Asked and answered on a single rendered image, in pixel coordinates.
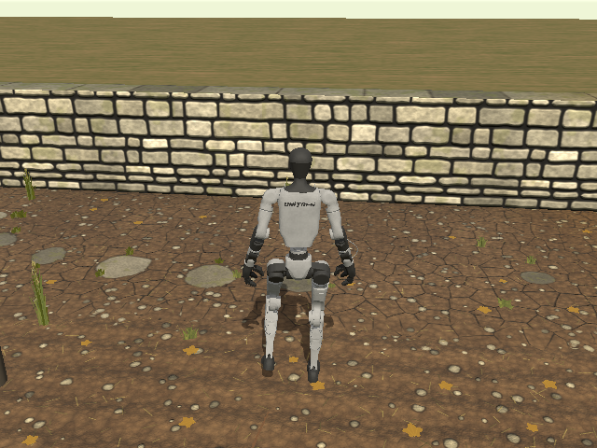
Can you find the right robot forearm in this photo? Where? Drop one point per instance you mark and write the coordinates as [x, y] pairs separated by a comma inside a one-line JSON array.
[[344, 250]]

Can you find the left robot hand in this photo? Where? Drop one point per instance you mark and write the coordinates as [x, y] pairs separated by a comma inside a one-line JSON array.
[[247, 271]]

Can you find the humanoid robot head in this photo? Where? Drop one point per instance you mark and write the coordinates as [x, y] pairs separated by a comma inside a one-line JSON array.
[[300, 161]]

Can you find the robot left upper arm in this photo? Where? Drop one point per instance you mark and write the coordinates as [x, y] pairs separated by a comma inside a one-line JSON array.
[[269, 197]]

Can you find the robot torso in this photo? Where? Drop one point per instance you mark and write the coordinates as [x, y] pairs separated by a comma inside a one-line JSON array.
[[299, 215]]

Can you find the robot right upper arm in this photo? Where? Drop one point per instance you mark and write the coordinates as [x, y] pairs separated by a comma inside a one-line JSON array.
[[329, 198]]

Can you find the left robot forearm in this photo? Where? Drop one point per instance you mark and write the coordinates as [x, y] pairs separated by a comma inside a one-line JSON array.
[[253, 250]]

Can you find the right robot hand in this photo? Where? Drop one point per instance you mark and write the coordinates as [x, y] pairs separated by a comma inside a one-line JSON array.
[[347, 271]]

